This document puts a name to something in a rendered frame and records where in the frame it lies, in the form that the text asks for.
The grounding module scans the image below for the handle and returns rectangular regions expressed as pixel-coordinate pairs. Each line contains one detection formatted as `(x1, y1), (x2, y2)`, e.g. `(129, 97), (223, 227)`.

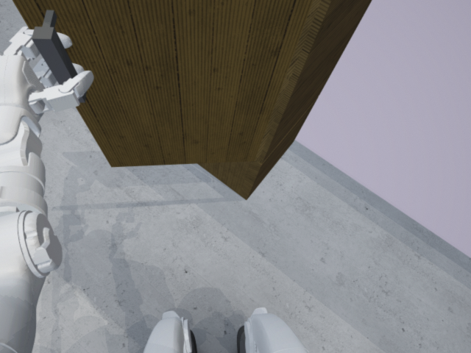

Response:
(32, 10), (87, 103)

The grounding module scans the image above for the cupboard door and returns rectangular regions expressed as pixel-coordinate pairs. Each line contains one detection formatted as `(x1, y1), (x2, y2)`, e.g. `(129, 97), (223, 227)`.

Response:
(13, 0), (314, 167)

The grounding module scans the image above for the robot left hand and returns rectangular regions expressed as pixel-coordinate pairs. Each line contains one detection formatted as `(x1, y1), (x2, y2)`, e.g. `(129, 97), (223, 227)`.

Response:
(0, 26), (94, 122)

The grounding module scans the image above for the robot left thigh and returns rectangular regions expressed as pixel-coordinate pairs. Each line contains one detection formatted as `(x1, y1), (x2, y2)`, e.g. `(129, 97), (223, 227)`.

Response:
(144, 317), (192, 353)

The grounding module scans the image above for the right robot shin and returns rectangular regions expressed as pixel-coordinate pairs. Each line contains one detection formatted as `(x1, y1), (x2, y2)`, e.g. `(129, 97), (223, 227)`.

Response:
(245, 307), (267, 353)

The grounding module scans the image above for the left robot upper arm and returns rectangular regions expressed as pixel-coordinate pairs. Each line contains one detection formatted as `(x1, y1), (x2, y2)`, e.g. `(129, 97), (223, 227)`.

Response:
(0, 210), (63, 353)

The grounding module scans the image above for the robot left forearm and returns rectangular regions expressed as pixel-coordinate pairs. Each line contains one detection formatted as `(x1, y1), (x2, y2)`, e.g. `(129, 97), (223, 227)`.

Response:
(0, 105), (48, 219)

